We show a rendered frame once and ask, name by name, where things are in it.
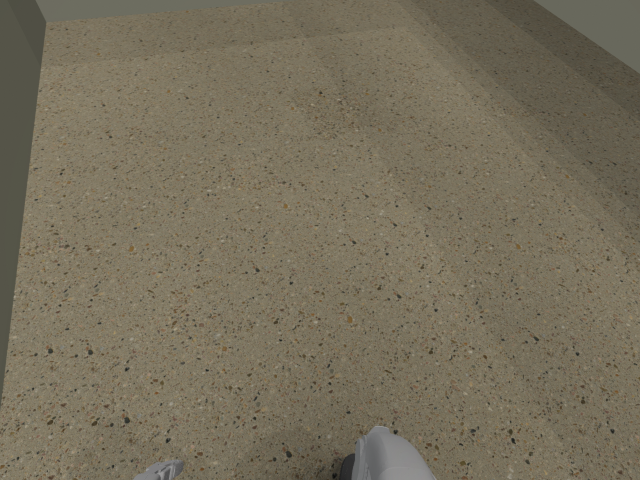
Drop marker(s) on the left robot hand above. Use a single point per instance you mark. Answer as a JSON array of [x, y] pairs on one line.
[[162, 471]]

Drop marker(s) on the right robot thigh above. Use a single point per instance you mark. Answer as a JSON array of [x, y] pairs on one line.
[[386, 456]]

